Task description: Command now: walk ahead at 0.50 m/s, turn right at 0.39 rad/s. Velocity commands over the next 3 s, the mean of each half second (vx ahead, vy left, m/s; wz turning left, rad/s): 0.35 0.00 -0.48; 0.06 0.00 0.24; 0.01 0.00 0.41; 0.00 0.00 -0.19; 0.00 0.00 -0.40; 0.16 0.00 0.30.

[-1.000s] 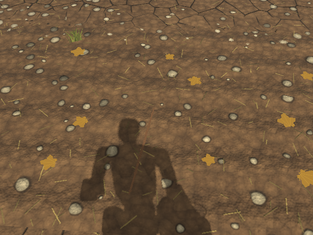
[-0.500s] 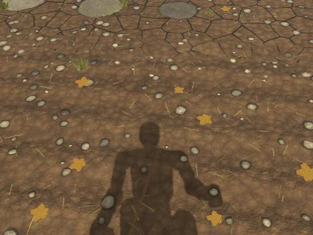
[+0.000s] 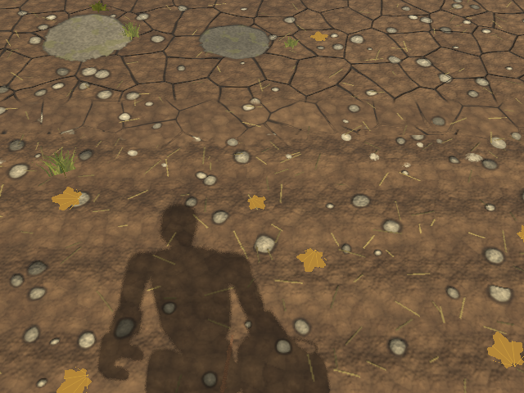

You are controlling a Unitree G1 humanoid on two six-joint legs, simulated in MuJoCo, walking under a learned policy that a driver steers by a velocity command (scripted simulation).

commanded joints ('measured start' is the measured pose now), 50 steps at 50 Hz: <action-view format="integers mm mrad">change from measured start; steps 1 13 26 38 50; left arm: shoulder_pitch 6 -169 -71 -54 -153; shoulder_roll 28 60 114 154 82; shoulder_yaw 7 -6 -6 -10 -3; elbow -50 -200 -233 -172 -237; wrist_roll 9 25 59 40 30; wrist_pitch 3 1 10 56 58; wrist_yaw -7 -88 -27 27 31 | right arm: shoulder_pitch -39 35 17 -121 -73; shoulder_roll -125 -221 -136 -161 -237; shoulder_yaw -18 -39 -26 -25 -60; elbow -51 -64 -167 -223 -273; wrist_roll -6 22 16 29 32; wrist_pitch -15 57 72 86 104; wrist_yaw -19 -63 -62 -28 -57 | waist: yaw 32 39 -22 33 17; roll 86 144 -18 -61 172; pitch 14 6 -177 -83 -132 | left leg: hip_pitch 13 258 -358 -324 62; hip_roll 296 324 151 119 259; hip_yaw -134 74 -192 -142 -451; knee -160 158 829 391 105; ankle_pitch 278 997 -165 -175 526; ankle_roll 107 21 -137 -88 137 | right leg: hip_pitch -77 116 405 571 77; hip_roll -21 136 -65 -158 152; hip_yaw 48 -211 88 100 -33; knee -104 -474 -768 -726 -147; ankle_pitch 156 67 686 323 -226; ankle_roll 11 -51 -242 -180 119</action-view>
